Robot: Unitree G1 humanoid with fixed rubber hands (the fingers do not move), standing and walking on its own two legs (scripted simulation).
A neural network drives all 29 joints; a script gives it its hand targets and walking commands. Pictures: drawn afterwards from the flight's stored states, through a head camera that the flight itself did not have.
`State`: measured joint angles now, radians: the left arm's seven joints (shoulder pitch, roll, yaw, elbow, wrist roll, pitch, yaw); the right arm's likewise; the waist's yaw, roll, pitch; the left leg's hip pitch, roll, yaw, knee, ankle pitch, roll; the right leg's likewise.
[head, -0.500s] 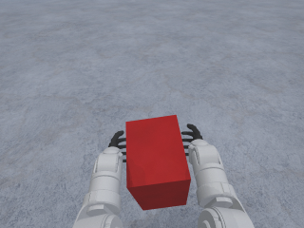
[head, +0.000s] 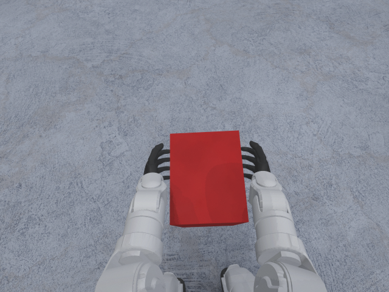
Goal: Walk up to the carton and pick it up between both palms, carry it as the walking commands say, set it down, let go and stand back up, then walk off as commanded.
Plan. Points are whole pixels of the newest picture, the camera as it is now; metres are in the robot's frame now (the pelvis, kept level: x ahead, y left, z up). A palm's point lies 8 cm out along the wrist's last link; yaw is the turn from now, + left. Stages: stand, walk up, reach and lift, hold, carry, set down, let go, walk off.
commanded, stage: set down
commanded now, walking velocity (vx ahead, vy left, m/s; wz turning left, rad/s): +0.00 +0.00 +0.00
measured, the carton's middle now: (206, 186) +0.35 -0.04 -0.12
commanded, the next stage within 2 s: none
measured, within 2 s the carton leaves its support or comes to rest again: neither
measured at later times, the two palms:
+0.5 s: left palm (162, 183) +0.37 +0.08 -0.12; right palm (252, 181) +0.36 -0.16 -0.12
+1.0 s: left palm (167, 183) +0.41 +0.07 -0.21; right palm (246, 185) +0.38 -0.16 -0.20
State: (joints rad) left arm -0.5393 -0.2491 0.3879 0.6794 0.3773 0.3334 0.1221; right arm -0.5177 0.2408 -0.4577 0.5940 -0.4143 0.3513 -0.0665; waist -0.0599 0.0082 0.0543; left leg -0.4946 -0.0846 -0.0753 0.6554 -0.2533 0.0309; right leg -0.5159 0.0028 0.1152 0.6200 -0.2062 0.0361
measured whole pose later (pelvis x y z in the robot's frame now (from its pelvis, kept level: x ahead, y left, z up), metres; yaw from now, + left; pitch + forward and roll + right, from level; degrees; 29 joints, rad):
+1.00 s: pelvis -0.01 -0.03 -0.13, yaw +1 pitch +33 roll +0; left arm -0.77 -0.12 0.34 0.74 0.27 0.15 0.11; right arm -0.69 0.23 -0.45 0.58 -0.27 0.15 -0.18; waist -0.04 0.01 -0.10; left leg -1.43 -0.13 -0.12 1.34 -0.48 -0.04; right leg -1.46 0.10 0.11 1.31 -0.43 0.05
